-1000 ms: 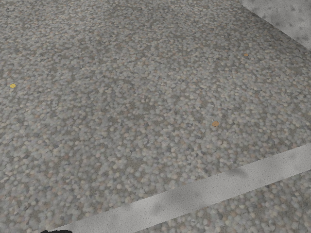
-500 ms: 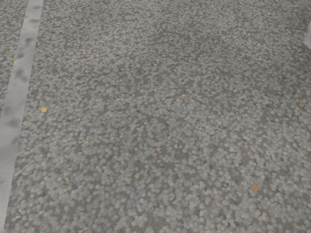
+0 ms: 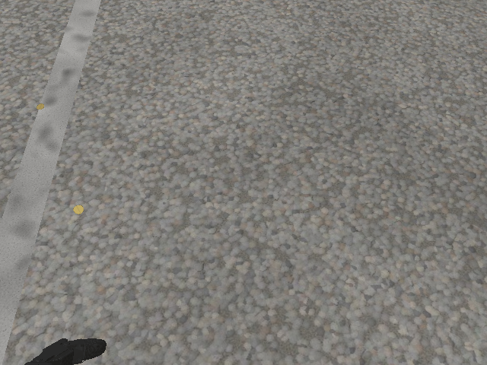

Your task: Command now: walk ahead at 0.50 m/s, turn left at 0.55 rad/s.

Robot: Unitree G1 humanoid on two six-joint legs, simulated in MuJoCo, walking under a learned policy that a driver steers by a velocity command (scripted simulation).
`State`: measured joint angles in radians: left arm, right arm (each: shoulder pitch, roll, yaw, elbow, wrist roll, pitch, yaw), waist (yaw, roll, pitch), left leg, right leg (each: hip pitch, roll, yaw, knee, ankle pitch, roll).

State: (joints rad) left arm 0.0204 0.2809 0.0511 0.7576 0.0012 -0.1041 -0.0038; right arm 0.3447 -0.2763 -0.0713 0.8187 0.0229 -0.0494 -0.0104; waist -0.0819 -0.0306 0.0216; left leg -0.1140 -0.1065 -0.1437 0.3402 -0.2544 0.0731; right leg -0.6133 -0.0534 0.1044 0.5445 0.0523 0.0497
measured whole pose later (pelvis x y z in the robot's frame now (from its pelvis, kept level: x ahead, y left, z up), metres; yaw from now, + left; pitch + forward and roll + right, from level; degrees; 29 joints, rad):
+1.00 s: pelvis +0.32 +0.01 -0.02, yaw +19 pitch +0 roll +1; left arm 0.22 0.28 0.05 0.83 0.00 0.03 0.01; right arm 0.11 -0.24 -0.05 0.70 -0.02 0.01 -0.03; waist 0.03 0.01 0.02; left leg -0.35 -0.02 0.05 0.60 -0.26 0.02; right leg -0.31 -0.04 0.02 0.63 -0.33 0.01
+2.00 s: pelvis +0.37 -0.03 +0.01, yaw -9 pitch +2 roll +1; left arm 0.33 0.26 0.05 0.73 0.00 -0.05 0.01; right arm 0.17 -0.32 -0.09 0.78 0.01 -0.04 0.01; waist 0.03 0.04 -0.01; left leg -0.59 0.08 -0.02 0.81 -0.09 -0.04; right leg -0.08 0.03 0.01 0.26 -0.21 -0.06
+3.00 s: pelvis +0.90 -0.09 +0.00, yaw -9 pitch +1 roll -1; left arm 0.31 0.27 0.05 0.78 0.00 -0.09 -0.03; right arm 0.19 -0.31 -0.04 0.80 0.01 -0.07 0.00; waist 0.03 0.04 0.03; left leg -0.60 0.11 -0.04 1.06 -0.26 0.00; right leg -0.19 0.08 -0.06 0.31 -0.15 -0.08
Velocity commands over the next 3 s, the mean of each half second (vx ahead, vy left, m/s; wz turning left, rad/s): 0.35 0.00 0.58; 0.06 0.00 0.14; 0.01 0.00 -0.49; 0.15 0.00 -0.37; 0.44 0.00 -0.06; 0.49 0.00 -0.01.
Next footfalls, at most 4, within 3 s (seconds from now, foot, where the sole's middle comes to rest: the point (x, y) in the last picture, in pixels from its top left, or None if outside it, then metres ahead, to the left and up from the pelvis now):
0.10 right None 0.24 -0.14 -0.78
0.56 left None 0.36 0.14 -0.78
0.94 right None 0.41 -0.10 -0.78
1.24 left None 0.34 0.14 -0.78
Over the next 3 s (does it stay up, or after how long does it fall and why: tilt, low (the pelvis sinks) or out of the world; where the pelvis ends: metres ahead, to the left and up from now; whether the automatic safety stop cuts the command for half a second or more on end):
stays up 0.90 -0.09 0.00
